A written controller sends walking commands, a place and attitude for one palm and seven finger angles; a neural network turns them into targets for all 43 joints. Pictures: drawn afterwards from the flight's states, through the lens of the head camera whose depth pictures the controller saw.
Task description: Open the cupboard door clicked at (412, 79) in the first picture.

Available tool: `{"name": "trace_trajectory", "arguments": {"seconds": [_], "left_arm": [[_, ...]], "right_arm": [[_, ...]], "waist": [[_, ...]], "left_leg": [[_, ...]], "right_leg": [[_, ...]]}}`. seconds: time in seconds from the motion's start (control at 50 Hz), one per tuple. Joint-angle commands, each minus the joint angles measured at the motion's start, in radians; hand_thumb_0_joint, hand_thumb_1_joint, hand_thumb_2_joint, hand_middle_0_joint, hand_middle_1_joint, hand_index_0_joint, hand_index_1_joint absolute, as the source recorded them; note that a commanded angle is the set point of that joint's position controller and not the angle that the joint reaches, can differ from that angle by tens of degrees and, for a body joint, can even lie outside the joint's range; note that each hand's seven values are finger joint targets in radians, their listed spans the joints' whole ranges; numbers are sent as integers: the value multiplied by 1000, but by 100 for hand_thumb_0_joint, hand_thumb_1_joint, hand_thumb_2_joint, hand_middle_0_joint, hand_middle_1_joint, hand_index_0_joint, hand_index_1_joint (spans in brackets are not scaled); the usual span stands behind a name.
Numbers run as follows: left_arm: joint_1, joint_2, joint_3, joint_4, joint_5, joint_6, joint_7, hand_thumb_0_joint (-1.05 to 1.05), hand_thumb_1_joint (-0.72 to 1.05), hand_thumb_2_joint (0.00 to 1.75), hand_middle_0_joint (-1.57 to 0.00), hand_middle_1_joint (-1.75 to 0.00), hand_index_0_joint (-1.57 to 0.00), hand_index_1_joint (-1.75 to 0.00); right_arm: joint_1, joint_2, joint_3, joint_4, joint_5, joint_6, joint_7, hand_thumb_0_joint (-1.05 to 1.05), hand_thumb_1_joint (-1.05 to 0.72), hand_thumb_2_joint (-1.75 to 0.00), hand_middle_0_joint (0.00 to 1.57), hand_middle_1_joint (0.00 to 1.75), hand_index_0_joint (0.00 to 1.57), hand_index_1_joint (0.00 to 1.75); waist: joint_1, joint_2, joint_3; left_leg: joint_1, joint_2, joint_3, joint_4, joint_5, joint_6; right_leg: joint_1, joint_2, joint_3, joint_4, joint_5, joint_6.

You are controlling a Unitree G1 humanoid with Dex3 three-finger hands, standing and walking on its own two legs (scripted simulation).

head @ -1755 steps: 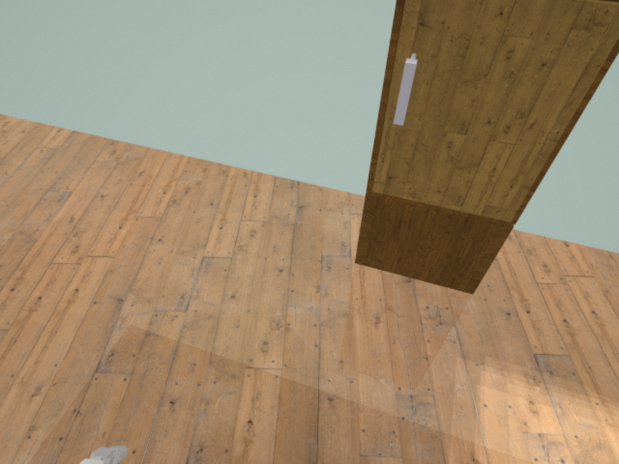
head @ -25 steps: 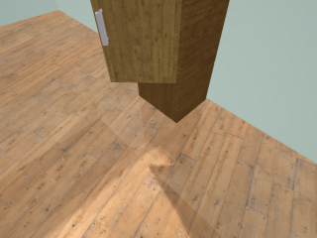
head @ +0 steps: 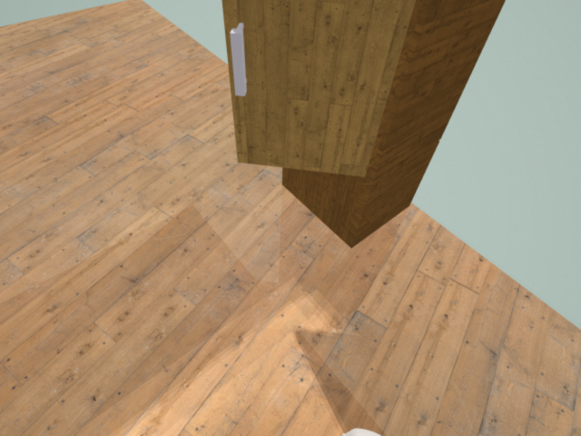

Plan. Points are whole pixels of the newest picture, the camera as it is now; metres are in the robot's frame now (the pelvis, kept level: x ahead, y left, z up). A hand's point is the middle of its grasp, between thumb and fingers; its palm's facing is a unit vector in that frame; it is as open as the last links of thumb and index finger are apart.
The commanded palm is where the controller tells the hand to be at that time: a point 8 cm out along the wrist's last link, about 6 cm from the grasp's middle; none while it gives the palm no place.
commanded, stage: take the last steps up to it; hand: left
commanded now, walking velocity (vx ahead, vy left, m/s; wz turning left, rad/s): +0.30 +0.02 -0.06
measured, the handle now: (240, 60) +0.93 +0.21 +0.03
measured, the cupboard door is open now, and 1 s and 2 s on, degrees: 44 44 44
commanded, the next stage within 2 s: come to a stop and stand still in 0.76 s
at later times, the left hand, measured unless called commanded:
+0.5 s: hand (194, 403) +0.19 +0.17 -0.15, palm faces +0.05 -0.98 -0.20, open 7.2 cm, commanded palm none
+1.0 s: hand (189, 284) +0.39 +0.23 -0.16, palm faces +0.00 -0.98 -0.19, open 7.3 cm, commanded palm none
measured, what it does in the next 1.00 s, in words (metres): walks ahead: right foot, then left foot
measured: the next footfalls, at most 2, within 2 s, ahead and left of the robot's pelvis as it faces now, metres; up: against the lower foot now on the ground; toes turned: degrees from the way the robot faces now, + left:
right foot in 0.24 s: +0.19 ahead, -0.11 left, +0.00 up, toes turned -9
left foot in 0.66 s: +0.38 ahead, +0.13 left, +0.00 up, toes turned +2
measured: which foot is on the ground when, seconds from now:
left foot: down 0.00-0.24, up 0.26-0.64, down 0.66-1.00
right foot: up 0.00-0.22, down 0.24-0.68, up 0.70-1.00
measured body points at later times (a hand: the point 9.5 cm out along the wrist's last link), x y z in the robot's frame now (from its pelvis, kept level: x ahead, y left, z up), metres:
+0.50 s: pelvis +0.17 -0.01 +0.01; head +0.19 -0.02 +0.46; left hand +0.18 +0.22 -0.14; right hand +0.20 -0.25 -0.14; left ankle +0.23 +0.13 -0.68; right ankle +0.15 -0.11 -0.73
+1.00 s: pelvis +0.32 +0.05 +0.01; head +0.34 +0.06 +0.46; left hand +0.39 +0.28 -0.15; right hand +0.33 -0.18 -0.14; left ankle +0.34 +0.12 -0.73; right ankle +0.37 -0.09 -0.70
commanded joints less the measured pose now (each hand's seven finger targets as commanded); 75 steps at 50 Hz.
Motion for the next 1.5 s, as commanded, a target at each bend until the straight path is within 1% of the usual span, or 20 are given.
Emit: {"name": "trace_trajectory", "arguments": {"seconds": [0.0, 0.18, 0.2, 0.22, 0.24, 0.36, 0.54, 0.6, 0.62, 0.64, 0.66, 0.7, 0.78, 0.94, 1.04, 1.12, 1.24, 1.32, 1.38, 1.48], "left_arm": [[-46, 11, 5, -101, 0, -28, -16, 0, 90, 90, -20, -30, -20, -30], [-13, 67, 26, -100, 6, -36, -15, 0, 90, 90, -20, -30, -20, -30], [88, 116, 39, -73, 10, -49, -11, 0, 90, 90, -20, -30, -20, -30], [181, 211, 58, -44, 11, -61, -3, 0, 90, 90, -20, -30, -20, -30], [205, 226, 53, -51, -5, -58, 7, 0, 90, 90, -20, -30, -20, -30], [13, 65, 12, -87, -7, -91, 17, 0, 90, 90, -20, -30, -20, -30], [100, 102, 14, 8, 1, -92, 13, 0, 90, 90, -20, -30, -20, -30], [68, 98, 15, 11, -4, -80, 13, 0, 90, 90, -20, -30, -20, -30], [74, 70, 8, 6, -5, -77, 11, 0, 90, 90, -20, -30, -20, -30], [106, 23, -2, -12, -11, -74, 7, 0, 90, 90, -20, -30, -20, -30], [71, 20, -10, -45, -9, -75, 10, 0, 90, 90, -20, -30, -20, -30], [8, 16, -8, -55, 0, -69, 13, 0, 90, 90, -20, -30, -20, -30], [61, -10, -4, -22, 7, -34, 0, 0, 90, 90, -20, -30, -20, -30], [-8, -12, -15, -48, -5, -2, 17, 0, 90, 90, -20, -30, -20, -30], [-21, 54, -2, -69, 0, 15, 23, 0, 90, 90, -20, -30, -20, -30], [-64, 141, -4, -88, -2, -1, 32, 0, 90, 90, -20, -30, -20, -30], [-74, 145, 11, -90, -7, -10, 53, 0, 90, 90, -20, -30, -20, -30], [-125, 137, 19, -102, -10, -2, 53, 0, 90, 90, -20, -30, -20, -30], [-138, 52, 4, -112, -9, 23, 47, 0, 90, 90, -20, -30, -20, -30], [-83, 35, -5, -83, -2, 29, 32, 0, 90, 90, -20, -30, -20, -30]], "right_arm": [[112, -147, -31, 14, 1, -18, -6, 0, -90, -90, 20, 30, 20, 30], [92, -151, -28, 46, 3, 3, 9, 0, -90, -90, 20, 30, 20, 30], [86, -127, -22, 44, 9, 3, 11, 0, -90, -90, 20, 30, 20, 30], [105, -72, -15, 20, 15, 2, 20, 0, -90, -90, 20, 30, 20, 30], [61, -117, -21, -5, 12, 8, 23, 0, -90, -90, 20, 30, 20, 30], [80, -57, -19, 46, 6, 27, 30, 0, -90, -90, 20, 30, 20, 30], [-77, -35, -13, -19, 13, 10, 47, 0, -90, -90, 20, 30, 20, 30], [33, -71, -19, 19, 7, -2, 36, 0, -90, -90, 20, 30, 20, 30], [145, -125, -31, 54, 3, -10, 26, 0, -90, -90, 20, 30, 20, 30], [262, -229, -55, 75, -10, -14, 12, 0, -90, -90, 20, 30, 20, 30], [326, -259, -57, 78, -2, -1, -2, 0, -90, -90, 20, 30, 20, 30], [201, -200, -38, 47, 4, 0, -7, 0, -90, -90, 20, 30, 20, 30], [84, -114, -7, 23, 8, -15, -14, 0, -90, -90, 20, 30, 20, 30], [70, -118, -1, 33, 4, 3, -28, 0, -90, -90, 20, 30, 20, 30], [65, -138, -18, 49, 12, 39, -32, 0, -90, -90, 20, 30, 20, 30], [155, -68, -15, 60, 28, 57, -12, 0, -90, -90, 20, 30, 20, 30], [124, -70, -18, 46, 27, 77, -13, 0, -90, -90, 20, 30, 20, 30], [143, -74, -19, 53, 25, 77, -13, 0, -90, -90, 20, 30, 20, 30], [74, -133, -25, 29, 9, 73, -17, 0, -90, -90, 20, 30, 20, 30], [7, -140, -21, 5, 4, 58, -24, 0, -90, -90, 20, 30, 20, 30]], "waist": [[-17, 159, -5], [47, 31, 14], [92, -83, -21], [112, -331, -47], [115, -260, -41], [-22, -56, -37], [15, -102, -5], [-55, -40, -3], [-98, 75, -70], [-127, 289, -158], [-145, 320, -195], [-95, 179, -81], [-14, 173, 6], [-7, 111, -74], [3, 137, -36], [-42, -42, -70], [-17, -152, -158], [-40, -51, -126], [-18, 250, -41], [4, 166, -13]], "left_leg": [[40, 268, -212, -354, 23, 142], [-99, 182, -124, -173, -176, 85], [-177, 83, -33, 46, -177, 39], [-371, -37, 44, 359, -321, -10], [-405, -4, -67, 564, -370, -8], [-277, 92, -110, 486, -25, -55], [-209, 41, -42, 105, 15, -47], [58, -2, -6, -44, 85, -30], [249, 52, -79, -79, 83, -2], [410, 290, -387, -132, 87, 94], [432, 408, -540, -232, 130, 181], [200, 377, -442, -269, 55, 190], [-9, 275, -254, -346, 59, 117], [41, 261, -144, -244, 476, 121], [-10, 232, -154, -137, 364, 73], [-17, 45, -51, -10, 14, -36], [-53, 4, -62, 115, -169, -58], [68, 43, -93, -66, 98, -49], [-16, 231, -261, -223, 250, 78], [-20, 221, -235, -228, 182, 119]], "right_leg": [[-70, -29, 31, -157, 94, -2], [329, 57, -12, -587, 171, -13], [463, -8, 99, -696, 65, -43], [588, -253, 462, -883, -27, -143], [517, -338, 615, -993, -113, -213], [309, -170, 167, -975, 307, -152], [389, -167, 113, -911, 436, -152], [240, -113, 54, -777, 381, -105], [149, -62, 19, -576, 365, -77], [-45, 62, -76, -313, 38, -25], [-129, 107, -29, -68, -191, -19], [-160, 37, 47, 79, -109, -33], [-74, 4, 63, 8, 83, -8], [109, 47, 29, -396, 144, 16], [233, 61, 42, -623, 262, 2], [228, -145, 195, -678, 689, -117], [371, -191, 237, -690, 975, -177], [262, -133, 188, -654, 715, -123], [194, 67, 32, -514, 88, -7], [183, 76, 67, -463, 1, -16]]}}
